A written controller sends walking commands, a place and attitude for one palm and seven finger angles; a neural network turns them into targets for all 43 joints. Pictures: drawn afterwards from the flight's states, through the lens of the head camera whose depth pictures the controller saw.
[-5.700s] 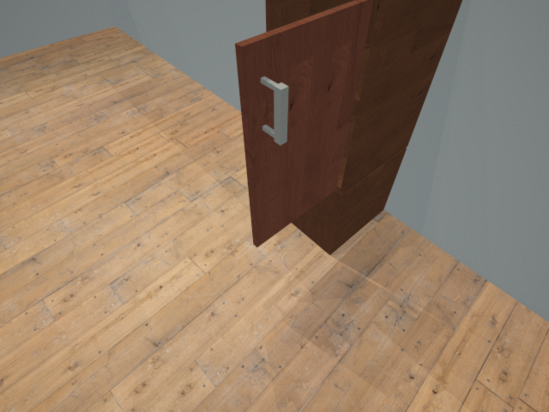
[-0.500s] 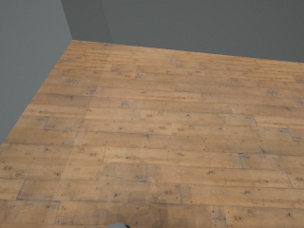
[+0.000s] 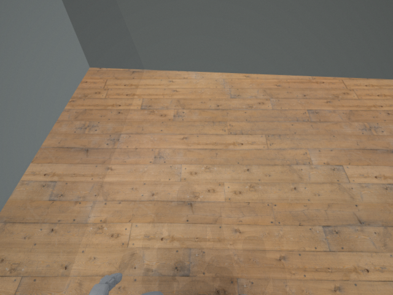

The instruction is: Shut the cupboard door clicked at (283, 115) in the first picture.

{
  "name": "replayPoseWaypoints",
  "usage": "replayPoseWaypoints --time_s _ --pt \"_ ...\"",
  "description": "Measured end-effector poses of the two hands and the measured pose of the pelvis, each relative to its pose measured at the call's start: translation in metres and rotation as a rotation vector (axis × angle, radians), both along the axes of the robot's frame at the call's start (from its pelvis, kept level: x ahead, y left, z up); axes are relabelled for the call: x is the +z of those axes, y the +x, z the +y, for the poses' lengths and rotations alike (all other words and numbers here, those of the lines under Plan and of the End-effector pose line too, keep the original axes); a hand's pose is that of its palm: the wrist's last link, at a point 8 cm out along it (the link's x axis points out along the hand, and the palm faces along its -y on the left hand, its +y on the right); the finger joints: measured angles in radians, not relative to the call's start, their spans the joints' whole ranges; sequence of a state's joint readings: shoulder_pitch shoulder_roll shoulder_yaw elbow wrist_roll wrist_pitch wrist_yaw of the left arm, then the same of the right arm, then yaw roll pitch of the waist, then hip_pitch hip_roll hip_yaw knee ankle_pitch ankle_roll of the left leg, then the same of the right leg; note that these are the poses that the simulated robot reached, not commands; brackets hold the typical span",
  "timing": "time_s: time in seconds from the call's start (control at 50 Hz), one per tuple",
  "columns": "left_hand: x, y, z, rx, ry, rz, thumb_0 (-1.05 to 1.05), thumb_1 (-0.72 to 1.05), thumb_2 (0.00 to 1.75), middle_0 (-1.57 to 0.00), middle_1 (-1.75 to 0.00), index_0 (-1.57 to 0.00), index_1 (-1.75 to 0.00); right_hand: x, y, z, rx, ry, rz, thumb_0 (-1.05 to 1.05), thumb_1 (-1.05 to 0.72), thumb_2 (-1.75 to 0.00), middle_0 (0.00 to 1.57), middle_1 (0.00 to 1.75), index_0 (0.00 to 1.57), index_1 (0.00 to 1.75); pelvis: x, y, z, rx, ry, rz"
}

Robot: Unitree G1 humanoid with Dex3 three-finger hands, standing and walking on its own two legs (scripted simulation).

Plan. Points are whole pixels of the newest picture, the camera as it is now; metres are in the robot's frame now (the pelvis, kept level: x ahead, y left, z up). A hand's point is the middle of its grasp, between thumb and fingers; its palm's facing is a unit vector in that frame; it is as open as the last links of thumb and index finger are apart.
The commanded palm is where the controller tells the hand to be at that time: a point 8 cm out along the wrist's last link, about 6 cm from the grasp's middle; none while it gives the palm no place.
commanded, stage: walk to a spot facing it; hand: left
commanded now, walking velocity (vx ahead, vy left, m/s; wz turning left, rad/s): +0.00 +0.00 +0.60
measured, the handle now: out of the picture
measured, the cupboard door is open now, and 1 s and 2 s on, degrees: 90 90 90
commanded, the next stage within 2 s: none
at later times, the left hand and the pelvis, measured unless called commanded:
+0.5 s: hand out of the picture +0.10 +0.23 -0.15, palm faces +0.30 -0.91 -0.27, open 7.4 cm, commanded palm none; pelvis +0.07 +0.00 +0.00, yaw +16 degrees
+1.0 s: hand out of the picture -0.01 +0.17 -0.19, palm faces +0.61 -0.76 -0.23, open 7.4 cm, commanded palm none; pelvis +0.08 -0.01 -0.01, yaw +37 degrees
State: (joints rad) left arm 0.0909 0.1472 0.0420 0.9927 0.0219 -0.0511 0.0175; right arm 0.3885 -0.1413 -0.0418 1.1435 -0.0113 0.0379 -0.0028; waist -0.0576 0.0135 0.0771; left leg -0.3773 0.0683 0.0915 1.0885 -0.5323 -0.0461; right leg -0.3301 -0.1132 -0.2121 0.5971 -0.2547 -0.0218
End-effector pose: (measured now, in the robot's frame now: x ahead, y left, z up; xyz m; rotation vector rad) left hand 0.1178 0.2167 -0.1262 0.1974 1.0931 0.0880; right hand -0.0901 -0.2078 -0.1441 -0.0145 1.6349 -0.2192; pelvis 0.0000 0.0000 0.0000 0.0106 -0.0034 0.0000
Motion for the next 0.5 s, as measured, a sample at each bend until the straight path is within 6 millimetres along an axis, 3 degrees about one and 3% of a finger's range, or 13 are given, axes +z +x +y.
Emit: replayPoseWaypoints --time_s 0.1,0.2,0.26,0.38,0.5 --pt "-0.002 -0.003 0.006 0.103 -0.021 0.012 -0.02 0.93 0.9 -0.21 -0.3 -0.21 -0.3 0.01 0.091 -0.016 0.102 -0.04 -0.149 0.01 -0.91 -0.9 0.2 0.3 0.2 0.3 0.007 0.019 -0.001 0.067 -0.004 0.02" --pt "-0.022 -0.016 0.03 0.183 -0.042 0.051 -0.02 0.93 0.9 -0.21 -0.3 -0.21 -0.3 0.015 0.186 -0.017 0.236 -0.096 -0.327 0.0 -0.91 -0.9 0.19 0.3 0.2 0.3 -0.004 0.036 0.012 0.125 -0.024 0.018" --pt "-0.033 -0.028 0.048 0.225 -0.032 0.104 -0.01 0.92 0.9 -0.21 -0.3 -0.21 -0.3 0.016 0.231 -0.015 0.299 -0.13 -0.419 0.0 -0.91 -0.9 0.19 0.3 0.2 0.3 -0.013 0.044 0.02 0.153 -0.033 0.027" --pt "-0.015 -0.038 0.064 0.31 0.011 0.128 0.0 0.91 0.9 -0.2 -0.3 -0.2 -0.3 0.031 0.279 -0.013 0.396 -0.134 -0.464 0.0 -0.91 -0.9 0.2 0.3 0.2 0.3 0.0 0.056 0.015 0.209 -0.029 0.039" --pt "0.005 -0.038 0.056 0.368 0.055 0.103 0.01 0.91 0.9 -0.2 -0.3 -0.2 -0.3 0.024 0.305 -0.022 0.459 -0.085 -0.436 0.0 -0.91 -0.9 0.2 0.3 0.21 0.3 0.005 0.068 -0.003 0.281 -0.03 0.035"
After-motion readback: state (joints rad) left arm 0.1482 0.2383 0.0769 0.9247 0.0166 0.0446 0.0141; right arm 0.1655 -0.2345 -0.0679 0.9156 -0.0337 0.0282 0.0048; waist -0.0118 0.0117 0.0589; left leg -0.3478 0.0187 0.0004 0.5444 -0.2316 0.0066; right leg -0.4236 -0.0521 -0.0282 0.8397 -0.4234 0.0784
